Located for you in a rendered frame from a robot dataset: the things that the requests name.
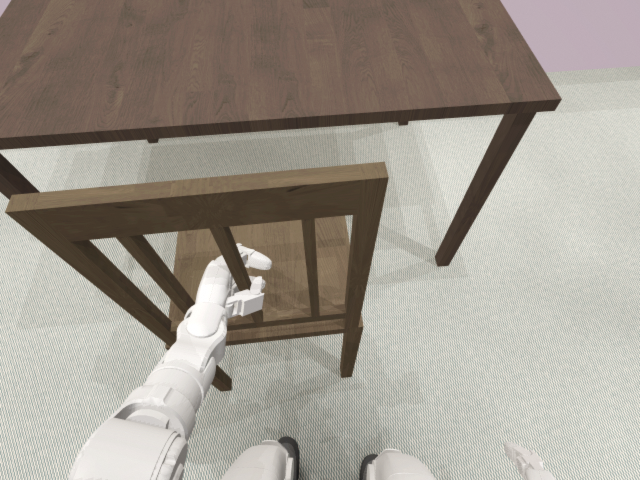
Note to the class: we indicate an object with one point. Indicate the left robot upper arm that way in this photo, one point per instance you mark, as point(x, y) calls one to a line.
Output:
point(126, 450)

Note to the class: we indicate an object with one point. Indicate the robot left forearm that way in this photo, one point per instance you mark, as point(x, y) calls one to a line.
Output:
point(177, 386)

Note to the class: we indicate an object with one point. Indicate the robot right thigh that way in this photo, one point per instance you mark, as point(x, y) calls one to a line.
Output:
point(398, 466)

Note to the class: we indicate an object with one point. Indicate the left robot hand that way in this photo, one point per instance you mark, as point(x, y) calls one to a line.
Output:
point(217, 284)

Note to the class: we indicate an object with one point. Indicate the table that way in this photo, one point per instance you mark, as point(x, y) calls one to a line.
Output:
point(95, 71)

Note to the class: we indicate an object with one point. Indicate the chair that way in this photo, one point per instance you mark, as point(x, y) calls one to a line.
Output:
point(317, 282)

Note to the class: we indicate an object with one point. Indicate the right robot hand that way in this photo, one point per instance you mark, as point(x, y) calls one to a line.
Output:
point(529, 465)

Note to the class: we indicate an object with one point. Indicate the robot right shin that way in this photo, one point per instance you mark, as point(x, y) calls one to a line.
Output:
point(388, 451)

